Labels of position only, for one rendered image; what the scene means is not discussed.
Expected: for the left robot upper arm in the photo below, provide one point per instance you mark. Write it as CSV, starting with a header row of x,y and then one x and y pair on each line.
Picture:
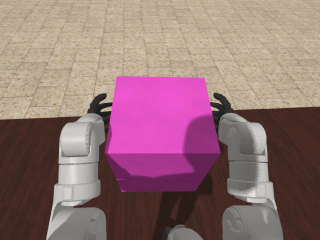
x,y
83,223

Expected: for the robot left forearm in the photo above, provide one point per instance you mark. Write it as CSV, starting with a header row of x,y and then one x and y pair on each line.
x,y
78,170

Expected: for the robot right foot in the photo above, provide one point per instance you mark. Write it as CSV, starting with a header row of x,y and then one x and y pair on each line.
x,y
165,233

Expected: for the robot right forearm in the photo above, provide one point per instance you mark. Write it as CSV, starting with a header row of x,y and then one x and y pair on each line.
x,y
247,152

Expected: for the left robot hand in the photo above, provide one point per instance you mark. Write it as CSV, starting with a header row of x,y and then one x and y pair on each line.
x,y
96,108

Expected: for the right robot hand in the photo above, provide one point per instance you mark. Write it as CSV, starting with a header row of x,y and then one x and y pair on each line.
x,y
223,108

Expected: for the right robot thigh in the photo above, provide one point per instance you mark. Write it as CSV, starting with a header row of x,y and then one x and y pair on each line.
x,y
184,234

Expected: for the carton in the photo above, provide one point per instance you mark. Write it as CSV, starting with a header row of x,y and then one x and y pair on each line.
x,y
161,135

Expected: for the right robot upper arm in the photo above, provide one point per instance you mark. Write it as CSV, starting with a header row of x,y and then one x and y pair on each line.
x,y
250,222

